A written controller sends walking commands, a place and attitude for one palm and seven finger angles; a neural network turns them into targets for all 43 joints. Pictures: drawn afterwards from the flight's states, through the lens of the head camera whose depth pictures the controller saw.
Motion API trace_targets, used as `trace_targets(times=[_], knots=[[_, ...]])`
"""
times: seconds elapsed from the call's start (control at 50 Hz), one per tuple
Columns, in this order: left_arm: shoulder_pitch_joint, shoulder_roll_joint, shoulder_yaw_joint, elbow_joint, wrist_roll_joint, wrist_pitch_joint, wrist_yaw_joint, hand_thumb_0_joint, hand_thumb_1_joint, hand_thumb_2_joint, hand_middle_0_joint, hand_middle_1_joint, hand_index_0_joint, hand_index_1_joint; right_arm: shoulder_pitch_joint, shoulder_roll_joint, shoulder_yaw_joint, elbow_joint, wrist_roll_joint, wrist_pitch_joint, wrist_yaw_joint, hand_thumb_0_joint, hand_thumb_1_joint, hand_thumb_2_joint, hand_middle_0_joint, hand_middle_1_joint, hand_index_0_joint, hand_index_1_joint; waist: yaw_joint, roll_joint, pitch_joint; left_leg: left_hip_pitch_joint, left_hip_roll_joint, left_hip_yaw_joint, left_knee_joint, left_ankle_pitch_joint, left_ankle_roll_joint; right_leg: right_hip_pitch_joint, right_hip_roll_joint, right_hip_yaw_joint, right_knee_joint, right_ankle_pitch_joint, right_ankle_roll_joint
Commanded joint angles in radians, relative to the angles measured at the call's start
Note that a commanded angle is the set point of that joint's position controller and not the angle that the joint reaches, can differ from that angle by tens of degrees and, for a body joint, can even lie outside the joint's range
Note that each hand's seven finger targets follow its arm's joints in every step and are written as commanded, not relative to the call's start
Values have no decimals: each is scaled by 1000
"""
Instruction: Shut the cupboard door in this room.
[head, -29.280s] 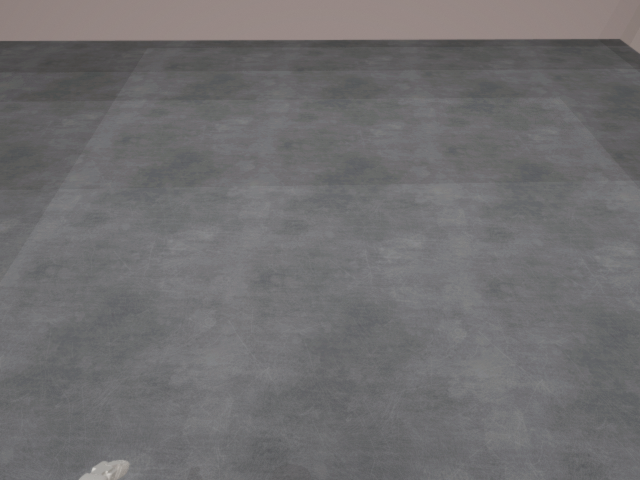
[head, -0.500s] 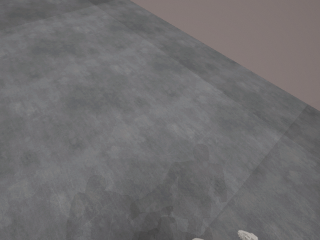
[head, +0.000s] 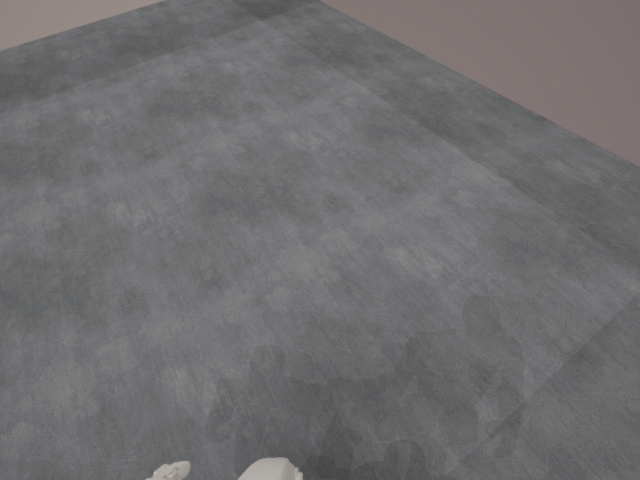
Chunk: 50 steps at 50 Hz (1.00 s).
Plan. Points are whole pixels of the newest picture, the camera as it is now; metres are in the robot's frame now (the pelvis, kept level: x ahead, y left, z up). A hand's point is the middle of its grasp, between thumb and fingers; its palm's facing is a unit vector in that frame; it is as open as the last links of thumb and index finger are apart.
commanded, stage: turn or walk to find it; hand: left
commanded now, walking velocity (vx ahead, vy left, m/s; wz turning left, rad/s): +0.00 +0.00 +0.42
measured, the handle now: out of the picture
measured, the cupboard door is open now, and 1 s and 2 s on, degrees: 97 97 97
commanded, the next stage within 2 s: none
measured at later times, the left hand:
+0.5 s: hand out of the picture -0.01 +0.26 -0.17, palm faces +0.25 -0.93 -0.26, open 7.4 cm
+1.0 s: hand out of the picture -0.04 +0.18 -0.15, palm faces +0.43 -0.86 -0.26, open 7.3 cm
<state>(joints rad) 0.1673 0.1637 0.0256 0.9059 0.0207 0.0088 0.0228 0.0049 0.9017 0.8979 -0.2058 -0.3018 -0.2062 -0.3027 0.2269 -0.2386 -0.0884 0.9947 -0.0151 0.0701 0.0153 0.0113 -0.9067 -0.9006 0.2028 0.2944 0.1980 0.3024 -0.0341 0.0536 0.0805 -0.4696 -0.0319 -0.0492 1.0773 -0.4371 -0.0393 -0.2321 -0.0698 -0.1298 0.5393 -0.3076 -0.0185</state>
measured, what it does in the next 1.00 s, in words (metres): steps on the spot, turning left: left foot, then right foot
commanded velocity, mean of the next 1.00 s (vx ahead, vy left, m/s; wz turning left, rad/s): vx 0.00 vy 0.00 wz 0.42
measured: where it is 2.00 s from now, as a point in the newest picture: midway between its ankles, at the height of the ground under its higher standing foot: outside the picture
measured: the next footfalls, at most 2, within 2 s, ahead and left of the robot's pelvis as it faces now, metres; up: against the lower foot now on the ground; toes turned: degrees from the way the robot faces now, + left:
left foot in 0.28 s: +0.01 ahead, +0.15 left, +0.00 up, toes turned +11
right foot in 0.70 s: +0.07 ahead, -0.09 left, +0.00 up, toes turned +12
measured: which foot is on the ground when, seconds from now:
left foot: up 0.00-0.26, down 0.28-0.70, up 0.72-1.00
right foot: down 0.00-0.28, up 0.30-0.68, down 0.70-1.00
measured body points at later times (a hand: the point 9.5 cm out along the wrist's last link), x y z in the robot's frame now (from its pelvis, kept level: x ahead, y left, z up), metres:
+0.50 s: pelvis -0.01 +0.04 +0.00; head +0.02 +0.06 +0.45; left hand -0.02 +0.31 -0.15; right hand +0.14 -0.18 -0.13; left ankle -0.03 +0.14 -0.74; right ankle -0.01 -0.11 -0.67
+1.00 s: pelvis -0.01 -0.01 +0.00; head +0.03 -0.02 +0.45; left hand -0.06 +0.23 -0.13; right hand +0.14 -0.23 -0.16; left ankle -0.11 +0.12 -0.67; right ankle +0.03 -0.10 -0.74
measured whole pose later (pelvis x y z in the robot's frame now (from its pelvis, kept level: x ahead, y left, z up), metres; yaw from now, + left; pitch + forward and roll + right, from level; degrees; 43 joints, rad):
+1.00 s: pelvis -0.01 -0.01 +0.00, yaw +26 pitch +0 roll +2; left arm 0.22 0.16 0.03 0.93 0.03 0.00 0.02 0.01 0.91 0.90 -0.21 -0.30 -0.21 -0.30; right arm 0.20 -0.24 -0.08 1.01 -0.01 0.08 0.02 0.01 -0.91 -0.90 0.20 0.29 0.20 0.30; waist -0.01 0.02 0.09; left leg -0.40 0.03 -0.01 0.97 -0.45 -0.07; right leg -0.22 -0.11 -0.21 0.52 -0.29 -0.03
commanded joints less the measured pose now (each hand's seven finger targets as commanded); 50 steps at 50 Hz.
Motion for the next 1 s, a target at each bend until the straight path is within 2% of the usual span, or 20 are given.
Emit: trace_targets(times=[0.0, 0.12, 0.18, 0.22, 0.24, 0.26, 0.28, 0.34, 0.4, 0.54, 0.58, 0.64, 0.66, 0.68, 0.7, 0.72, 0.74, 0.76, 0.8, 0.98], knots=[[32, 194, 55, -50, 2, -24, 12, 0, 900, 900, -200, -300, -200, -300, -19, -55, -7, -70, -1, -18, 0, 0, -900, -900, 200, 300, 200, 300, 35, -237, -61, -62, 57, 21, 71, 25, -28, 89, -257, 123, -196, 420, -94], [135, 254, 72, -10, 10, -15, 7, 0, 900, 900, -200, -300, -200, -300, -119, -34, 16, -94, 7, -32, 0, 0, -900, -900, 200, 300, 200, 300, 94, -259, -97, 25, 44, 99, -239, -47, -25, 188, -274, 95, -126, 598, -115], [117, 269, 78, -2, 8, -10, 7, 0, 900, 900, -200, -300, -200, -300, -90, -41, 19, -88, 11, -41, -4, 0, -900, -900, 200, 300, 200, 300, 70, -279, -121, 110, 39, 131, -402, 15, -13, 181, -280, 71, -78, 595, -97], [95, 260, 79, 1, -2, -3, 5, 0, 900, 900, -200, -300, -200, -300, -33, -66, 15, -75, 7, -51, -3, 0, -900, -900, 200, 300, 200, 300, 30, -214, -138, 287, 48, 139, -634, 218, 1, 85, -253, 16, 25, 475, -27], [102, 224, 74, -15, -10, 4, 2, 0, 900, 900, -200, -300, -200, -300, 5, -139, -1, -73, 1, -63, -4, 0, -900, -900, 200, 300, 200, 300, 6, -33, -174, 447, 174, -14, -709, 411, 49, -70, -187, -36, 177, 268, 32], [97, 153, 53, -48, -13, 9, -5, 0, 900, 900, -200, -300, -200, -300, 52, -236, -25, -75, -4, -64, -8, 0, -900, -900, 200, 300, 200, 300, -14, 249, -178, 543, 418, -310, -718, 785, 181, -306, -62, -54, 366, -291, 99], [24, 158, 44, -54, -3, 23, 5, 0, 900, 900, -200, -300, -200, -300, 90, -246, -29, -51, -1, -56, -18, 0, -900, -900, 200, 300, 200, 300, -47, 227, -167, 452, 447, -310, -742, 742, 236, -289, -56, 45, 485, -368, 90], [-11, 166, 55, -19, -7, 24, -9, 0, 900, 900, -200, -300, -200, -300, -34, -164, -4, -78, -7, -58, -35, 0, -900, -900, 200, 300, 200, 300, 6, 126, -63, 339, 315, -196, -743, 623, 214, -314, -55, 106, 567, -186, 90], [34, 161, 52, 4, -8, 23, -15, 0, 900, 900, -200, -300, -200, -300, -58, -155, 3, -90, -3, -65, -34, 0, -900, -900, 200, 300, 200, 300, 28, 90, -89, 356, 266, -131, -741, 638, 193, -276, -39, 94, 526, -128, 98], [-8, 141, 43, -34, -11, 19, -11, 0, 900, 900, -200, -300, -200, -300, -33, -169, -15, -94, -9, -55, -28, 0, -900, -900, 200, 300, 200, 300, 6, 98, -103, 345, 256, -212, -716, 607, 209, -195, 6, 82, 284, -150, 101], [21, 140, 42, -32, -14, 14, -9, 0, 900, 900, -200, -300, -200, -300, -52, -173, -18, -100, -10, -51, -26, 0, -900, -900, 200, 300, 200, 300, 19, 129, -119, 321, 242, -232, -689, 632, 201, -126, 28, 69, 181, -128, 95], [114, 159, 47, -11, -15, -2, -4, 0, 900, 900, -200, -300, -200, -300, -77, -148, -17, -111, -1, -47, -22, 0, -900, -900, 200, 300, 200, 300, 68, 76, -129, 186, 186, -226, -604, 505, 144, 87, 25, 60, -96, 81, 85], [139, 207, 55, -10, -5, -14, 1, 0, 900, 900, -200, -300, -200, -300, -59, -106, -13, -114, 7, -50, -18, 0, -900, -900, 200, 300, 200, 300, 75, -55, -149, 80, 114, -168, -490, 346, 86, 205, -86, 164, -207, 131, 58], [144, 292, 72, -15, 9, -21, 8, 0, 900, 900, -200, -300, -200, -300, -55, -43, -2, -139, 10, -52, -11, 0, -900, -900, 200, 300, 200, 300, 79, -330, -125, -88, -32, -8, -284, -25, 15, 252, -336, 411, -248, 244, -46], [143, 294, 76, -28, -1, -19, 10, 0, 900, 900, -200, -300, -200, -300, -75, -91, -15, -144, 0, -33, -16, 0, -900, -900, 200, 300, 200, 300, 96, -339, -108, -59, -8, -39, -91, -158, 14, 102, -424, 451, -278, 260, -124], [87, 268, 76, -39, -1, -17, 13, 0, 900, 900, -200, -300, -200, -300, -83, -92, -21, -128, -3, -24, -14, 0, -900, -900, 200, 300, 200, 300, 72, -292, -58, -62, 10, -63, 41, -121, 20, 25, -382, 419, -281, 208, -144], [37, 238, 67, -52, -3, -15, 11, 0, 900, 900, -200, -300, -200, -300, -68, -88, -22, -106, -3, -18, -8, 0, -900, -900, 200, 300, 200, 300, 46, -216, -22, -70, 25, -55, 119, -52, 16, -6, -327, 330, -269, 180, -126], [1, 211, 58, -63, -3, -17, 9, 0, 900, 900, -200, -300, -200, -300, -42, -78, -20, -88, -5, -16, -2, 0, -900, -900, 200, 300, 200, 300, 23, -198, -17, -68, 37, -38, 152, 10, 6, -10, -275, 241, -249, 197, -99], [-2, 186, 55, -66, 0, -23, 11, 0, 900, 900, -200, -300, -200, -300, -13, -64, -16, -72, -3, -16, 4, 0, -900, -900, 200, 300, 200, 300, 17, -216, -44, -56, 49, -12, 145, 59, -11, 21, -248, 167, -234, 264, -84], [142, 247, 72, -3, 9, -18, 8, 0, 900, 900, -200, -300, -200, -300, -122, -37, 17, -89, 8, -29, -1, 0, -900, -900, 200, 300, 200, 300, 94, -245, -102, 31, 52, 89, -228, -42, -22, 179, -291, 102, -155, 529, -126]])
